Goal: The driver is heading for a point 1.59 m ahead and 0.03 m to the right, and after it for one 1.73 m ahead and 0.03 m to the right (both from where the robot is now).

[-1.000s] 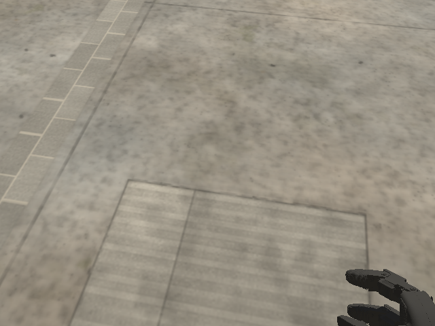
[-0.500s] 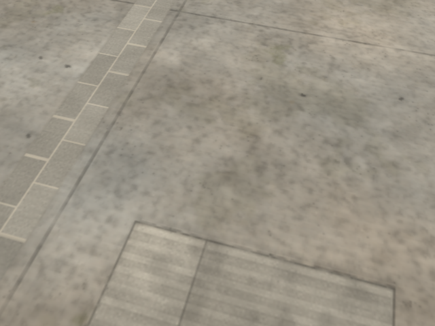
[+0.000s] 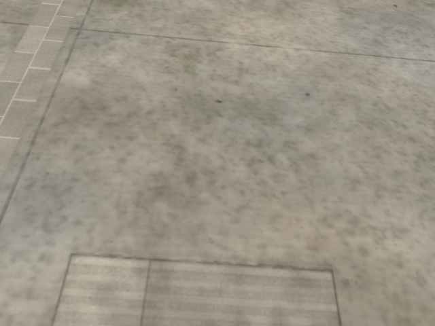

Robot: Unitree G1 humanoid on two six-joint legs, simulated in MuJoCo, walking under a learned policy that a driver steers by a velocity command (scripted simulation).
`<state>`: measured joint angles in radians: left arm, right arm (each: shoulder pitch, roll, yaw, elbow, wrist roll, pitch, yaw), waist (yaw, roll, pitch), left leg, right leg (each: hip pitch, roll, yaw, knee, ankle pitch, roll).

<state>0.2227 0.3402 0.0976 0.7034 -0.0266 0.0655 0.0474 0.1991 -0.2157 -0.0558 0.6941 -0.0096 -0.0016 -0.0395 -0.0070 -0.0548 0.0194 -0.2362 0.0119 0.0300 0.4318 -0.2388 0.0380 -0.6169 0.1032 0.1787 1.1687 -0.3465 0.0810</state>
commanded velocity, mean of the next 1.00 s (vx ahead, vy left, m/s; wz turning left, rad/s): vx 0.00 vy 0.00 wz -0.04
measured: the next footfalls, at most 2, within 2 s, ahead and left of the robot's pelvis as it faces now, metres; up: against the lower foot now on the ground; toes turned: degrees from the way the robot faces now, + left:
right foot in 0.34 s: -0.01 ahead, -0.17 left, +0.00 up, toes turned -13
left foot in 0.90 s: -0.01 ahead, +0.08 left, +0.00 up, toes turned +0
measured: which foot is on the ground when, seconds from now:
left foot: down 0.00-0.36, up 0.38-0.88, down 0.90-1.00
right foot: up 0.00-0.32, down 0.34-0.90, up 0.92-1.00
